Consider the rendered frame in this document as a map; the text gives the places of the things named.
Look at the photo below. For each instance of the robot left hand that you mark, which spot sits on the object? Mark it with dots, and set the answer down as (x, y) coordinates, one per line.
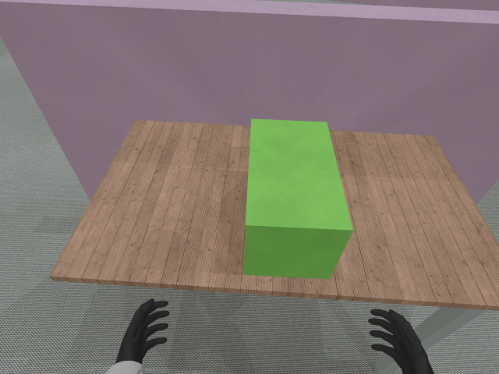
(134, 345)

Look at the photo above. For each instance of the carton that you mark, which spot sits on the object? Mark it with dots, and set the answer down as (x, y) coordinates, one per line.
(297, 219)

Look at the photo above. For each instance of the table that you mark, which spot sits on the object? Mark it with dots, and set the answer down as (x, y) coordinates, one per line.
(170, 212)

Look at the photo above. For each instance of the robot right hand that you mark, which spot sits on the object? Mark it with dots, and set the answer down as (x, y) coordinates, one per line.
(408, 351)

